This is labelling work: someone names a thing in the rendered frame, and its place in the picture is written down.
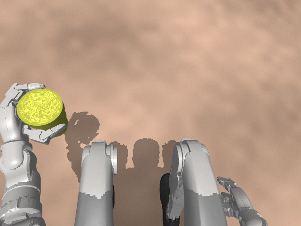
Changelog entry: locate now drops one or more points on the right robot hand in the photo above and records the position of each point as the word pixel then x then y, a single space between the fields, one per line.
pixel 234 202

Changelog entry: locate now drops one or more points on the right robot foot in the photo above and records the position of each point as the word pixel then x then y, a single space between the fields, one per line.
pixel 164 197

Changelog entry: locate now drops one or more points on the left robot arm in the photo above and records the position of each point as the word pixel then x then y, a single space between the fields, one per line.
pixel 21 204

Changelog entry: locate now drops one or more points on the right robot arm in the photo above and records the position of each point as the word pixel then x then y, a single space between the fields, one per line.
pixel 250 217

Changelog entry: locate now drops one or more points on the left robot hand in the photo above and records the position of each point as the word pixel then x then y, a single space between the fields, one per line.
pixel 12 127

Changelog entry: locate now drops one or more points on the cup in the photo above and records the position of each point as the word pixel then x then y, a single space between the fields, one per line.
pixel 42 109

